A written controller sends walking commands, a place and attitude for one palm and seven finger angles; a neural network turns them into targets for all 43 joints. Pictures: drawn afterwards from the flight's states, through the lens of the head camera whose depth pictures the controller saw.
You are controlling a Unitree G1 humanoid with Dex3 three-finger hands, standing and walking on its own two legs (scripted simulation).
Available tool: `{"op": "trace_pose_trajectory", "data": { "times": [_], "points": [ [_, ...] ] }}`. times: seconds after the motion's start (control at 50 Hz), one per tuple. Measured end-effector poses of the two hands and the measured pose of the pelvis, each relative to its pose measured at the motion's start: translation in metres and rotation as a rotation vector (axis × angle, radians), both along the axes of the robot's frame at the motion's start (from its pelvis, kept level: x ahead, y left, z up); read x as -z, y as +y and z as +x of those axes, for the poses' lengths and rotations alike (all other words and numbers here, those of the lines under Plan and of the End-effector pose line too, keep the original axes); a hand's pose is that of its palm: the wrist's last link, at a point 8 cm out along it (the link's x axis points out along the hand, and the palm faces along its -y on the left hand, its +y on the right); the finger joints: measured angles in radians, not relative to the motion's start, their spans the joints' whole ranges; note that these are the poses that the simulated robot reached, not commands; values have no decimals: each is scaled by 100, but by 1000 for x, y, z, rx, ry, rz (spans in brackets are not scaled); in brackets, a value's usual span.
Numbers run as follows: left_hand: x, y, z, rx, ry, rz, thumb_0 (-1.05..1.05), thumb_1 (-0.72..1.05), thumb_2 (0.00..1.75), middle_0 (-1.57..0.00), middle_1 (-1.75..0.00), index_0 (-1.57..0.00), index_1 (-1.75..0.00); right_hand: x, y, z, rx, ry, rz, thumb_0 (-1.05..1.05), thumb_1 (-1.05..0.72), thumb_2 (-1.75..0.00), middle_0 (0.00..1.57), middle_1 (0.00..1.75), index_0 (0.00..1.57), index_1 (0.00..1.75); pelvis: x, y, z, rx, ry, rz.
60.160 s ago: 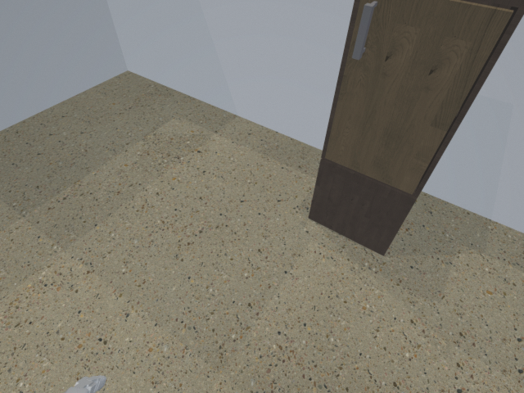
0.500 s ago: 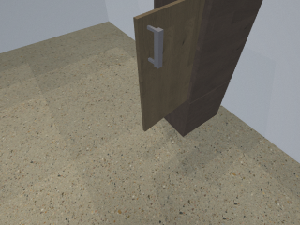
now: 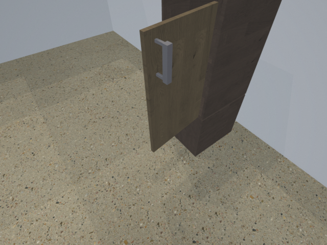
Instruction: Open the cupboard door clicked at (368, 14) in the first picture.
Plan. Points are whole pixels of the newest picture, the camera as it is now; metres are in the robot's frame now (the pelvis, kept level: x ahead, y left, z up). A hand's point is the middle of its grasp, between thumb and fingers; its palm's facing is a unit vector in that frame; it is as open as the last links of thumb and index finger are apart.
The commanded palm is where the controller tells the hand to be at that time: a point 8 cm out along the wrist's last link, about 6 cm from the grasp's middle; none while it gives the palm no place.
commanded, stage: look to check the result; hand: left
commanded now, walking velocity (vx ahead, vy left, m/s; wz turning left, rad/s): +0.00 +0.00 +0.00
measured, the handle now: (162, 61) +0.60 +0.03 +0.15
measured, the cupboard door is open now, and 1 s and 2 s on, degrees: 97 97 97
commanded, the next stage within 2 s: stand and wait in 0.56 s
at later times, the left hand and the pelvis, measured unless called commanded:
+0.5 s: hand out of the picture +0.01 +0.15 -0.17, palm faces +0.06 -0.98 -0.19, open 7.4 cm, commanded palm none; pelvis +0.02 -0.01 +0.00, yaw +0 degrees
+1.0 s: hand out of the picture +0.02 +0.14 -0.17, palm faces +0.06 -0.98 -0.19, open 7.4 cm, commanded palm none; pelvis +0.03 -0.02 +0.00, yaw +0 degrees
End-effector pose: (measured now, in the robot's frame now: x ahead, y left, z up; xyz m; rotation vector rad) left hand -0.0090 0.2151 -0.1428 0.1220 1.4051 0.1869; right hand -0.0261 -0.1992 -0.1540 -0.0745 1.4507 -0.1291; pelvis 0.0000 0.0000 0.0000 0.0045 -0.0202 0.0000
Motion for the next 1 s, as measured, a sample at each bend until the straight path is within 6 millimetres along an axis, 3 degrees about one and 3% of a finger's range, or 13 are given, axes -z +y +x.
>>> {"op": "trace_pose_trajectory", "data": {
  "times": [0.48, 0.7, 1.0],
  "points": [
    [-2, -13, 16, -6, 24, -8, 0, 91, 90, -20, -30, -20, -30, -1, -16, 35, -21, -9, -19, 1, -91, -89, 19, 30, 20, 30, -2, -9, 24, 1, -5, 2],
    [-2, -17, 24, -1, 10, -6, 0, 91, 90, -20, -30, -20, -30, -2, -21, 38, -21, -4, -21, 1, -91, -89, 19, 30, 20, 30, -2, -14, 28, 1, -8, 2],
    [-2, -22, 20, -2, 23, -9, 0, 91, 90, -20, -30, -20, -30, -2, -25, 34, -15, 6, -21, 1, -91, -89, 19, 30, 20, 30, -3, -18, 29, 4, -12, 2]
  ]
}}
